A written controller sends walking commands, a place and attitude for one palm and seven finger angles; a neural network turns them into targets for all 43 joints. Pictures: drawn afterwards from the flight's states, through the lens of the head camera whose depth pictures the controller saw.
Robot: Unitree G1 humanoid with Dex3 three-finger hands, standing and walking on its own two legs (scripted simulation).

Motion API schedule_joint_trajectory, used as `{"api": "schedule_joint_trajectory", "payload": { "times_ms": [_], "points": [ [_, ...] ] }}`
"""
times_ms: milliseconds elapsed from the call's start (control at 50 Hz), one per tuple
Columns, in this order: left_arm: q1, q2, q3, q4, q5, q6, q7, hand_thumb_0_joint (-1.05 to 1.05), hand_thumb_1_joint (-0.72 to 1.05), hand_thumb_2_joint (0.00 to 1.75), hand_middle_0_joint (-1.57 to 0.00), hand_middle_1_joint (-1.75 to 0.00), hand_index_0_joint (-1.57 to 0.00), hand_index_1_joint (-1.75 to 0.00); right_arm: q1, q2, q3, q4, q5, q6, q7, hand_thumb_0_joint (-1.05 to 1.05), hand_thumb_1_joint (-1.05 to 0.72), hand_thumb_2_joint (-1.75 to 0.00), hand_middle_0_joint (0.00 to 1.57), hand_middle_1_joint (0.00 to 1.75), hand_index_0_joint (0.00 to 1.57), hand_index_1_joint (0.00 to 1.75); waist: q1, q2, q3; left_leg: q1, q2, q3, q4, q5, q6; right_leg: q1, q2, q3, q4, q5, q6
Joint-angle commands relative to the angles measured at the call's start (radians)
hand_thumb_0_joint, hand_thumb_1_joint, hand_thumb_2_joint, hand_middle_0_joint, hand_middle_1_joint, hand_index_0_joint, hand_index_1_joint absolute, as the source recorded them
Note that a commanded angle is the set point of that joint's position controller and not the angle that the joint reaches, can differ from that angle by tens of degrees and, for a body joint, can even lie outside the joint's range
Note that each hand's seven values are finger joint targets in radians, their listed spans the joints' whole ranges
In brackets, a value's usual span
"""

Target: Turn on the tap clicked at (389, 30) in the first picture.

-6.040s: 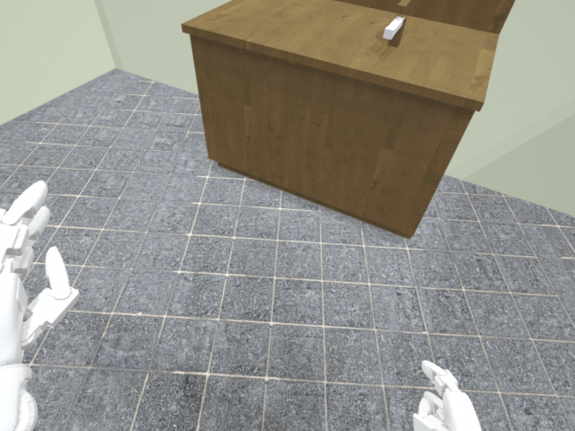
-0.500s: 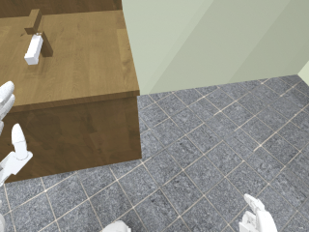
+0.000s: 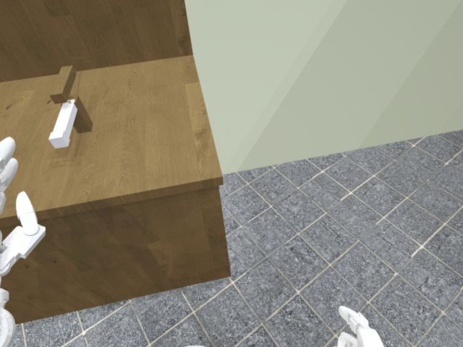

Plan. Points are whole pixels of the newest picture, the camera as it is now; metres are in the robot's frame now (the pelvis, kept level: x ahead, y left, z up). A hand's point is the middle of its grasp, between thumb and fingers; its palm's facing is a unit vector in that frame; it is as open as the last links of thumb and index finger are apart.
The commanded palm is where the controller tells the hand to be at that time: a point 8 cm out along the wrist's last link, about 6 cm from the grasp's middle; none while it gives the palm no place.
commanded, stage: come to a stop and stand still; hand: left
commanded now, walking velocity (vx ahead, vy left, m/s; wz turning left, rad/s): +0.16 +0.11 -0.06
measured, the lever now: (59, 139) +0.50 +0.43 +0.08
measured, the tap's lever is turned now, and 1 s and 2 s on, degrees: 0 0 0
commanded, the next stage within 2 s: look again from close up in 1.42 s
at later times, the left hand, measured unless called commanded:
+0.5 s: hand (33, 209) +0.24 +0.28 +0.18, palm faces +0.37 -0.86 -0.36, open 7.4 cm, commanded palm +0.19 +0.32 +0.19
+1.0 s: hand (39, 247) +0.20 +0.26 +0.16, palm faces +0.37 -0.86 -0.35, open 7.4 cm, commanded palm +0.15 +0.30 +0.19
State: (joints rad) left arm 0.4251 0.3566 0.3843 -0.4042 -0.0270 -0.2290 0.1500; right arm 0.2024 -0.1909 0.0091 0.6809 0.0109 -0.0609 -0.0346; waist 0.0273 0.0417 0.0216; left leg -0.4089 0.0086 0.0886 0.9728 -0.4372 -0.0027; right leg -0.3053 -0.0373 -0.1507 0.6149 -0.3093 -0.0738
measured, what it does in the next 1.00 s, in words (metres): steps on the spot: left foot, then right foot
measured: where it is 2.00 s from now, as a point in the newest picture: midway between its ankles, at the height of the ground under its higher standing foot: outside the picture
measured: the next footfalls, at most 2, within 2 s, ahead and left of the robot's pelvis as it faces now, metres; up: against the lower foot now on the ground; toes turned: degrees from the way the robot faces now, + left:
left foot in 0.26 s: +0.12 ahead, +0.17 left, +0.00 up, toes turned +4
right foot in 0.58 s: +0.03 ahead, -0.05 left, +0.00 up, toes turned -7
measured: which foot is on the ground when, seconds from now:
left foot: up 0.00-0.24, down 0.26-0.66, up 0.68-0.92, down 0.94-1.00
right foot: down 0.00-0.28, up 0.30-0.56, down 0.58-1.00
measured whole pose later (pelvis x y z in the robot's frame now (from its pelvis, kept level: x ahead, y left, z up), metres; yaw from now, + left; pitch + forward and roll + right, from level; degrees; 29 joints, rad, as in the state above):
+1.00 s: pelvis -0.02 +0.03 +0.01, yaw -2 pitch -2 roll +0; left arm 0.47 0.34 0.31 -0.46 -0.04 -0.17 0.16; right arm 0.22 -0.25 -0.02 0.63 0.01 -0.04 -0.07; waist 0.00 -0.02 0.04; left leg -0.21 0.01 0.06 0.48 -0.24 0.02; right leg -0.21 0.03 -0.10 0.49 -0.25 -0.06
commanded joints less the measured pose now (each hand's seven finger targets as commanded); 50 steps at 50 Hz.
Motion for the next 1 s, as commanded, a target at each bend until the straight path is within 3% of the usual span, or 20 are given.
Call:
{"api": "schedule_joint_trajectory", "payload": {
  "times_ms": [0,40,120,200,220,240,260,280,340,420,520,560,600,640,700,740,800,880,940,980],
  "points": [
    [-0.056,0.165,0.062,-0.161,0.016,-0.066,0.008,0.00,0.90,0.90,-0.20,-0.30,-0.20,-0.30,-0.092,-0.100,-0.031,-0.167,-0.008,-0.043,-0.008,0.00,-0.90,-0.90,0.20,0.30,0.20,0.30,-0.034,-0.126,-0.075,-0.220,0.062,-0.078,0.140,0.081,-0.025,0.216,-0.292,0.309,-0.275,0.481,-0.080],
    [-0.104,0.184,0.058,-0.271,0.020,-0.085,0.011,0.00,0.90,0.90,-0.20,-0.30,-0.20,-0.30,-0.114,-0.102,-0.035,-0.180,-0.010,-0.042,-0.012,0.00,-0.90,-0.90,0.20,0.30,0.20,0.30,-0.038,-0.118,-0.093,-0.133,0.060,-0.041,0.008,0.108,-0.022,0.191,-0.268,0.216,-0.267,0.548,-0.057],
    [0.035,0.223,0.121,-0.376,0.008,-0.084,0.033,0.00,0.90,0.90,-0.20,-0.30,-0.20,-0.30,-0.099,-0.094,-0.048,-0.229,-0.019,-0.057,-0.019,0.00,-0.90,-0.90,0.20,0.30,0.20,0.30,0.001,-0.132,-0.156,-0.015,0.020,0.028,-0.274,0.144,-0.014,0.274,-0.234,0.195,-0.223,0.649,-0.062],
    [0.084,0.214,0.152,-0.397,-0.012,-0.067,0.043,0.00,0.90,0.90,-0.20,-0.30,-0.20,-0.30,-0.058,-0.097,-0.058,-0.249,-0.017,-0.042,-0.032,0.00,-0.90,-0.90,0.20,0.30,0.20,0.30,-0.027,-0.072,-0.199,0.214,0.011,0.015,-0.536,0.385,-0.022,0.235,-0.151,0.144,-0.124,0.506,0.011],
    [0.067,0.205,0.141,-0.393,-0.017,-0.065,0.041,0.00,0.90,0.90,-0.20,-0.30,-0.20,-0.30,-0.052,-0.115,-0.067,-0.251,-0.011,-0.037,-0.038,0.00,-0.90,-0.90,0.20,0.30,0.20,0.30,-0.027,-0.004,-0.197,0.276,0.072,-0.035,-0.569,0.529,-0.012,0.194,-0.099,0.126,-0.065,0.393,0.044],
    [0.067,0.197,0.130,-0.376,-0.016,-0.062,0.035,0.00,0.90,0.90,-0.20,-0.30,-0.20,-0.30,-0.050,-0.137,-0.076,-0.254,-0.005,-0.033,-0.041,0.00,-0.90,-0.90,0.20,0.30,0.20,0.30,-0.021,0.132,-0.187,0.335,0.208,-0.194,-0.573,0.697,0.034,0.062,-0.028,0.092,0.029,0.134,0.082],
    [0.041,0.195,0.118,-0.364,-0.018,-0.065,0.027,0.00,0.90,0.90,-0.20,-0.30,-0.20,-0.30,-0.045,-0.142,-0.079,-0.257,-0.003,-0.037,-0.034,0.00,-0.90,-0.90,0.20,0.30,0.20,0.30,-0.017,0.174,-0.166,0.319,0.305,-0.298,-0.617,0.813,0.094,-0.012,0.015,0.098,0.117,-0.196,0.091],
    [0.051,0.183,0.120,-0.278,-0.017,-0.060,0.020,0.00,0.90,0.90,-0.20,-0.30,-0.20,-0.30,-0.051,-0.136,-0.081,-0.251,-0.005,-0.044,-0.027,0.00,-0.90,-0.90,0.20,0.30,0.20,0.30,-0.021,0.146,-0.117,0.275,0.323,-0.305,-0.650,0.791,0.116,-0.047,0.044,0.112,0.196,-0.258,0.088],
    [-0.040,0.167,0.081,-0.335,-0.011,-0.062,0.007,0.00,0.90,0.90,-0.20,-0.30,-0.20,-0.30,-0.056,-0.125,-0.066,-0.228,-0.019,-0.067,-0.018,0.00,-0.90,-0.90,0.20,0.30,0.20,0.30,-0.028,0.223,-0.136,0.304,0.313,-0.237,-0.631,0.755,0.110,-0.067,0.019,0.129,0.193,-0.161,0.091],
    [-0.011,0.129,0.014,-0.386,-0.016,-0.021,-0.008,0.00,0.90,0.90,-0.20,-0.30,-0.20,-0.30,-0.046,-0.138,-0.065,-0.229,-0.014,-0.091,0.011,0.00,-0.90,-0.90,0.20,0.30,0.20,0.30,-0.038,0.190,-0.157,0.285,0.295,-0.196,-0.639,0.621,0.101,-0.013,0.052,0.096,0.084,-0.120,0.098],
    [-0.016,0.184,0.071,-0.388,-0.021,0.004,0.006,0.00,0.90,0.90,-0.20,-0.30,-0.20,-0.30,-0.068,-0.124,-0.047,-0.229,-0.015,-0.091,0.008,0.00,-0.90,-0.90,0.20,0.30,0.20,0.30,-0.033,0.177,-0.148,0.187,0.282,-0.193,-0.651,0.347,0.087,0.123,0.057,0.078,-0.114,-0.052,0.098],
    [-0.015,0.203,0.100,-0.371,-0.019,0.007,0.010,0.00,0.90,0.90,-0.20,-0.30,-0.20,-0.30,-0.078,-0.112,-0.043,-0.234,-0.008,-0.077,0.004,0.00,-0.90,-0.90,0.20,0.30,0.20,0.30,-0.030,0.124,-0.156,0.132,0.229,-0.128,-0.609,0.221,0.048,0.200,0.039,0.085,-0.216,0.016,0.087],
    [-0.006,0.217,0.122,-0.321,-0.025,0.011,0.013,0.00,0.90,0.90,-0.20,-0.30,-0.20,-0.30,-0.079,-0.089,-0.035,-0.240,-0.007,-0.056,0.002,0.00,-0.90,-0.90,0.20,0.30,0.20,0.30,-0.042,-0.018,-0.137,0.091,0.119,-0.042,-0.472,0.075,-0.007,0.156,-0.077,0.244,-0.309,0.043,0.024],
    [0.001,0.191,0.096,-0.290,-0.042,0.040,0.007,0.00,0.90,0.90,-0.20,-0.30,-0.20,-0.30,-0.090,-0.092,-0.039,-0.240,0.002,-0.044,0.002,0.00,-0.90,-0.90,0.20,0.30,0.20,0.30,-0.026,-0.216,-0.091,0.062,0.024,-0.048,-0.271,0.050,-0.026,0.031,-0.208,0.446,-0.411,-0.153,-0.044],
    [0.041,0.172,0.079,-0.239,-0.034,0.033,0.015,0.00,0.90,0.90,-0.20,-0.30,-0.20,-0.30,-0.102,-0.083,-0.015,-0.215,0.002,-0.039,-0.007,0.00,-0.90,-0.90,0.20,0.30,0.20,0.30,-0.027,-0.144,-0.074,-0.050,0.032,-0.082,-0.149,0.070,-0.021,0.120,-0.225,0.391,-0.373,0.083,-0.070],
    [-0.033,0.153,0.049,-0.241,-0.025,0.020,0.015,0.00,0.90,0.90,-0.20,-0.30,-0.20,-0.30,-0.116,-0.090,-0.013,-0.208,0.004,-0.042,-0.014,0.00,-0.90,-0.90,0.20,0.30,0.20,0.30,-0.027,-0.131,-0.086,-0.059,0.036,-0.076,-0.187,0.080,-0.023,0.182,-0.217,0.313,-0.326,0.260,-0.058],
    [-0.026,0.162,0.047,-0.210,-0.011,0.005,0.021,0.00,0.90,0.90,-0.20,-0.30,-0.20,-0.30,-0.102,-0.109,-0.028,-0.206,0.000,-0.049,-0.030,0.00,-0.90,-0.90,0.20,0.30,0.20,0.30,-0.011,-0.149,-0.080,-0.005,0.024,-0.051,-0.302,0.092,-0.008,0.208,-0.210,0.312,-0.311,0.369,-0.057],
    [-0.018,0.171,0.048,-0.260,-0.009,-0.008,0.025,0.00,0.90,0.90,-0.20,-0.30,-0.20,-0.30,-0.077,-0.118,-0.038,-0.210,-0.005,-0.048,-0.034,0.00,-0.90,-0.90,0.20,0.30,0.20,0.30,-0.018,-0.068,-0.107,0.164,0.013,-0.051,-0.536,0.228,0.005,0.200,-0.170,0.286,-0.270,0.355,-0.005],
    [-0.057,0.197,0.055,-0.362,-0.006,-0.024,0.029,0.00,0.90,0.90,-0.20,-0.30,-0.20,-0.30,-0.080,-0.150,-0.054,-0.233,-0.002,-0.048,-0.038,0.00,-0.90,-0.90,0.20,0.30,0.20,0.30,-0.013,0.058,-0.157,0.274,0.150,-0.170,-0.583,0.521,0.037,0.160,-0.057,0.213,-0.181,0.247,0.060],
    [-0.005,0.182,0.046,-0.346,-0.002,-0.026,0.027,0.00,0.90,0.90,-0.20,-0.30,-0.20,-0.30,-0.090,-0.136,-0.040,-0.238,-0.009,-0.047,-0.040,0.00,-0.90,-0.90,0.20,0.30,0.20,0.30,-0.011,0.169,-0.124,0.200,0.185,-0.220,-0.626,0.487,0.060,0.158,-0.018,0.171,-0.158,0.163,0.074]
  ]
}}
